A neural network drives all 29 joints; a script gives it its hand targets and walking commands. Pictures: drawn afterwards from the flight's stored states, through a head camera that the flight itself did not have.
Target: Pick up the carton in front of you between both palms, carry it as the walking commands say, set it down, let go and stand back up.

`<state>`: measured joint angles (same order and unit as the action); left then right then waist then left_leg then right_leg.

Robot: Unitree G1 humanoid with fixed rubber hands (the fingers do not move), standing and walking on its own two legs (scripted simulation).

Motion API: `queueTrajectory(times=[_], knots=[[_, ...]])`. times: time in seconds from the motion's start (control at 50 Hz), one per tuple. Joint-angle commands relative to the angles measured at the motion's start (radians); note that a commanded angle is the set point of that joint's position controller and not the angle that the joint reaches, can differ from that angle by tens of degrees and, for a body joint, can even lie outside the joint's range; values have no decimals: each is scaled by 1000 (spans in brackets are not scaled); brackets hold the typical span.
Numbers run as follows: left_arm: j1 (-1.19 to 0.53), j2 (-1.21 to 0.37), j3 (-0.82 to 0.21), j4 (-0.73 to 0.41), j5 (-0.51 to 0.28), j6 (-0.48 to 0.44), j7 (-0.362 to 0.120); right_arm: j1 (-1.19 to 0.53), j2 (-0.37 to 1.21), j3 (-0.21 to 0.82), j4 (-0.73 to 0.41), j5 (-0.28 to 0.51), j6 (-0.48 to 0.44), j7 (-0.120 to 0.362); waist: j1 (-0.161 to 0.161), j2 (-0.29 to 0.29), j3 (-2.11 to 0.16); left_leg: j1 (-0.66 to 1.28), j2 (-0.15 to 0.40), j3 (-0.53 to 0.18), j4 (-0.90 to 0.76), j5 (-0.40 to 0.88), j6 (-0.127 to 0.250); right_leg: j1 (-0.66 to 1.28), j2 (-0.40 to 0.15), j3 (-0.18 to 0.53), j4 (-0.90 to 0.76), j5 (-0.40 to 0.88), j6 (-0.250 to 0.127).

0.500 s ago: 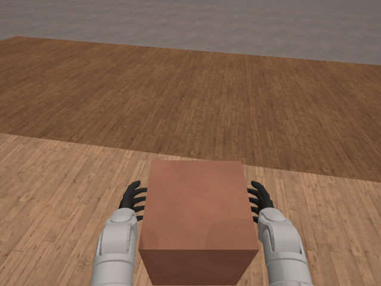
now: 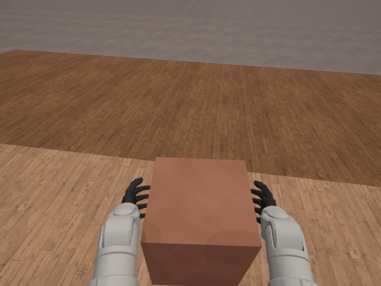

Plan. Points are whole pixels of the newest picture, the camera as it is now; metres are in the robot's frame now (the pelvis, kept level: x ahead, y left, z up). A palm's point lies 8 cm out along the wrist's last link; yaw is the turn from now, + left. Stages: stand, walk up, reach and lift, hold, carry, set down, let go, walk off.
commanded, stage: hold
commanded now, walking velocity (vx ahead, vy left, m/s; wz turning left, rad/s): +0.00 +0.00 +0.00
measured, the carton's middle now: (197, 224) +0.30 +0.00 -0.02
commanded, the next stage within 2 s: carry in 0.48 s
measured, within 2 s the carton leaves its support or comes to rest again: neither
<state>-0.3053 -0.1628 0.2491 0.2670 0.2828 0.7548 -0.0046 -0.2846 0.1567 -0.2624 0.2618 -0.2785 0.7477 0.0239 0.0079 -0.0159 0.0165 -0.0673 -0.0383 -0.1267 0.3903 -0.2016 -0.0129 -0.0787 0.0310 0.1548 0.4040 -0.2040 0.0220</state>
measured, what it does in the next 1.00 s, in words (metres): walks ahead: left foot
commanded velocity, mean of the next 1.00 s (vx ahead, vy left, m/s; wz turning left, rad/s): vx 0.28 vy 0.00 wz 0.00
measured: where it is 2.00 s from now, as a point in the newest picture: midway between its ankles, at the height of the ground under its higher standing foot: (190, 216)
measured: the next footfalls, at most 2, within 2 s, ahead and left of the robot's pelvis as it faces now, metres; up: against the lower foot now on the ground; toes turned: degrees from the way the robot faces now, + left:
left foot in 0.98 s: +0.25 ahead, +0.09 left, +0.00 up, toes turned +11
right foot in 1.40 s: +0.61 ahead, -0.13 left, +0.00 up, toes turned -10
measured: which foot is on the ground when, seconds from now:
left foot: down 0.00-0.70, up 0.72-0.96, down 0.98-1.00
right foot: down 0.00-1.00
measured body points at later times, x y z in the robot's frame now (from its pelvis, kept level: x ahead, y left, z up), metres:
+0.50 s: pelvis +0.01 -0.01 +0.00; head -0.03 +0.00 +0.45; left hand +0.30 +0.16 +0.04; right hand +0.31 -0.15 +0.04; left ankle +0.02 +0.13 -0.74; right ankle +0.02 -0.14 -0.74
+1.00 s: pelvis +0.17 +0.00 -0.01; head +0.16 +0.01 +0.44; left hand +0.43 +0.17 +0.07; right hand +0.44 -0.13 +0.08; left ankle +0.22 +0.09 -0.75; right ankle +0.03 -0.12 -0.74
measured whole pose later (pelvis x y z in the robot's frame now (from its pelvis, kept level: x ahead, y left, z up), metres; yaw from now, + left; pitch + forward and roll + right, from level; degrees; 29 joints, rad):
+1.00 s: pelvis +0.17 +0.00 -0.01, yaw +1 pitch +6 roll +1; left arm -0.06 -0.13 0.08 -0.44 0.07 1.17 0.11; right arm -0.05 0.13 -0.06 -0.42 -0.06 1.15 -0.11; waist 0.03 -0.05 -0.17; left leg -0.41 0.01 0.21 0.49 -0.18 0.04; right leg -0.11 -0.06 -0.06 0.48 -0.45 0.02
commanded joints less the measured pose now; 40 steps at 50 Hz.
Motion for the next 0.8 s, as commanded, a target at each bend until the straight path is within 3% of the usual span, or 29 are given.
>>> queueTrajectory(times=[0.0, 0.02, 0.04, 0.08, 0.1, 0.12, 0.14, 0.16, 0.18, 0.26, 0.3, 0.32, 0.34, 0.38, 0.42, 0.44, 0.46, 0.48, 0.52, 0.56, 0.6, 0.64, 0.66, 0.68, 0.7, 0.72, 0.74, 0.76, 0.78], knots=[[-578, -956, -562, -31, -264, -29, -242, -574, 927, 536, 15, 232, -35, 239, -37, 29, -199, 55, -36, 48, -73, 28, -1, -46, 68, -95, -72, -3, -22], [-524, -941, -595, -15, -262, -17, -238, -527, 923, 557, 27, 262, -32, 236, 7, 32, -223, 76, -43, 56, -63, 100, -9, -4, 54, -85, -85, 59, -19], [-481, -945, -538, 5, -257, -18, -241, -567, 924, 581, -68, 281, -39, 235, -3, 39, -243, 65, -43, 58, -63, 67, -5, 6, 54, -80, -75, 38, -19], [-499, -932, -521, 19, -261, -20, -239, -553, 899, 554, -25, 223, -25, 229, -5, -33, -194, 78, -42, 56, -83, 96, -3, -21, 69, -96, -96, 52, -6], [-502, -930, -517, 0, -265, -22, -239, -539, 900, 558, -6, 251, -21, 226, 9, 28, -188, 65, -35, 44, -76, 104, 3, -27, 45, -79, -91, 63, -12], [-497, -913, -534, -10, -239, -17, -241, -535, 903, 539, -22, 241, -27, 223, -25, 32, -218, 90, -44, 54, -76, 113, 1, -11, 58, -87, -87, 86, -11], [-462, -936, -548, -2, -260, -19, -239, -499, 926, 578, -21, 281, -30, 224, 22, 37, -258, 69, -43, 52, -66, 127, 0, 64, 48, -66, -83, 116, -12], [-479, -899, -506, 9, -236, -21, -239, -526, 908, 541, -20, 249, -23, 225, -12, -23, -201, 41, -54, 64, -84, 142, -7, 35, 64, -86, -95, 149, -2], [-450, -897, -524, 14, -250, -25, -237, -529, 909, 580, -44, 275, -27, 222, 32, -3, -237, 59, -51, 54, -86, 172, 7, 67, 63, -78, -76, 204, 12], [-441, -921, -568, -44, -276, -31, -239, -471, 919, 586, -61, 272, -22, 208, -13, -17, -246, 100, -66, 64, -67, 214, 0, 60, 61, -67, -92, 254, 9], [-471, -880, -544, -65, -257, -33, -242, -509, 934, 573, -52, 271, -28, 207, 7, -2, -235, 67, -58, 63, -66, 193, -3, 78, 53, -69, -90, 214, 3], [-396, -900, -554, -40, -263, -18, -240, -445, 890, 572, -58, 256, -26, 208, -28, -30, -189, 56, -56, 58, -76, 174, -9, 74, 56, -69, -113, 187, -5], [-406, -871, -529, -52, -234, -24, -242, -484, 916, 577, -67, 276, -23, 209, 38, 7, -214, 74, -58, 64, -80, 159, 8, 50, 49, -71, -98, 164, 8], [-457, -912, -563, -77, -253, -25, -241, -498, 908, 565, -84, 256, -23, 203, -22, 15, -200, 97, -49, 53, -71, 136, 5, 9, 55, -69, -97, 125, -8], [-410, -901, -595, -123, -285, -33, -239, -465, 922, 610, -93, 290, -13, 205, 16, -6, -233, 81, -55, 61, -72, 206, 9, 68, 49, -69, -88, 234, 11], [-490, -889, -596, -93, -285, -30, -242, -438, 919, 564, -43, 254, -20, 201, -24, 14, -241, 69, -53, 70, -75, 203, -7, 99, 60, -66, -105, 217, -4], [-513, -875, -604, -157, -291, -34, -238, -461, 934, 586, -80, 266, -15, 196, -4, -9, -248, -19, 109, 60, 8, -28, 13, -72, -146, -26, -39, -9, -33], [-500, -888, -617, -155, -309, -22, -234, -474, 939, 604, -89, 281, -7, 192, 0, 24, -231, -57, 91, 14, -8, -234, 28, -129, -105, -3, -69, -282, -52], [-488, -917, -656, -209, -346, 3, -226, -507, 955, 690, -206, 357, 10, 182, -10, 85, -268, -66, 166, -122, -118, -587, 61, -248, -49, -79, 55, -469, -39], [-538, -906, -712, -299, -360, 37, -215, -503, 963, 710, -249, 360, 45, 163, -18, 206, -232, -92, 257, -236, -199, -523, 119, -294, -2, -211, 242, -232, -19], [-500, -899, -768, -324, -406, 80, -200, -461, 926, 740, -318, 369, 84, 138, -18, 126, -255, -117, 248, -183, -149, -358, 132, -232, -34, -225, 146, -166, -22], [-421, -874, -753, -322, -410, 133, -184, -471, 892, 778, -365, 397, 142, 113, -12, 70, -309, -229, 177, -30, -51, -394, 89, -58, -35, -212, -8, -192, -42], [-431, -832, -771, -367, -434, 153, -170, -445, 901, 782, -344, 403, 168, 105, 5, -32, -315, -340, 92, 95, 161, -331, 55, 77, -160, -20, -145, -315, -79], [-397, -796, -749, -366, -418, 184, -152, -411, 869, 772, -356, 398, 199, 90, 37, -247, -242, -603, 19, 192, 340, -270, 6, 174, -331, 252, -240, -438, -127], [-373, -776, -744, -390, -422, 211, -135, -452, 861, 801, -433, 437, 223, 83, 30, -231, -215, -686, 59, 185, 434, -282, 6, 163, -433, 355, -261, -388, -214], [-381, -790, -788, -469, -436, 235, -116, -490, 875, 808, -475, 468, 247, 76, 29, -133, -197, -708, 91, 181, 469, -282, 9, 172, -435, 313, -230, -211, -253], [-345, -787, -765, -511, -428, 259, -96, -477, 861, 852, -509, 478, 278, 70, 36, -122, -183, -693, 111, 173, 449, -275, 9, 122, -404, 255, -227, -120, -232], [-365, -806, -821, -598, -460, 281, -80, -358, 859, 843, -480, 488, 296, 66, 18, -19, -240, -649, 97, 184, 381, -240, 20, 169, -359, 166, -218, -59, -224], [-349, -816, -826, -616, -500, 304, -70, -335, 853, 853, -541, 507, 310, 57, 21, -69, -252, -633, 81, 223, 330, -243, 17, 169, -320, 103, -190, 54, -191]])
